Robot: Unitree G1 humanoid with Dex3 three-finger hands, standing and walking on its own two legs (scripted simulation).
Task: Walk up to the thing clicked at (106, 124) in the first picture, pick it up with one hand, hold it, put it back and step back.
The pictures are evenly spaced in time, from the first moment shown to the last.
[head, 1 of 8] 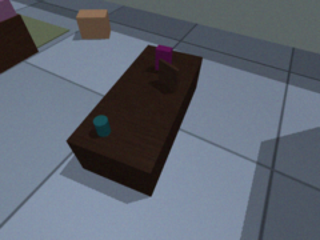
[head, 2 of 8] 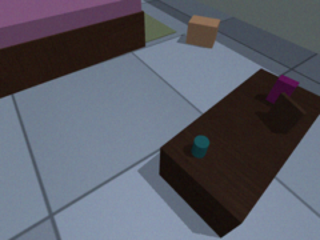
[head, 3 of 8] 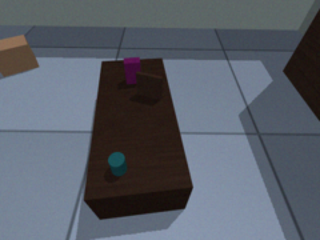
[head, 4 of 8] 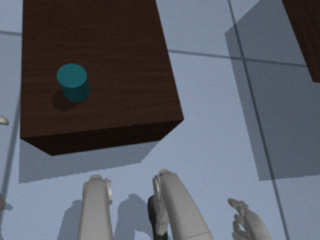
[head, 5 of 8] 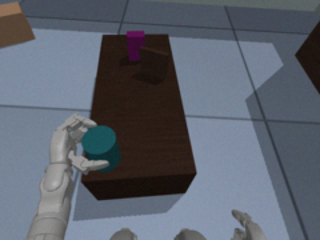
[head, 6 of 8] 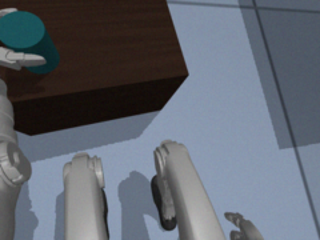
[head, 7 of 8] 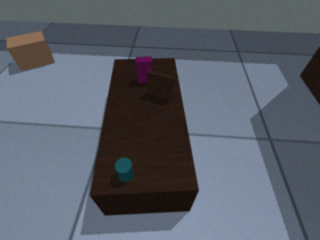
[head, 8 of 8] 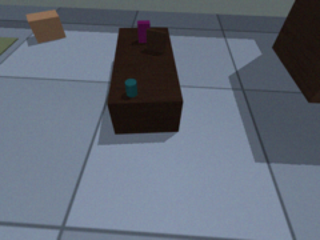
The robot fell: no
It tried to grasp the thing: yes
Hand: left
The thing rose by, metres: 0.37
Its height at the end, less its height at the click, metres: +0.00
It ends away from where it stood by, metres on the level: 0.04
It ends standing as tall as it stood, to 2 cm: yes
